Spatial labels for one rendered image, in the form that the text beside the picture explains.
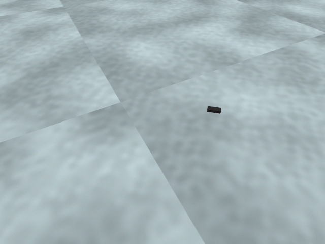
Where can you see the small box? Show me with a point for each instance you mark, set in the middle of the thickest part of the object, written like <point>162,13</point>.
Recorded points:
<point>214,109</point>

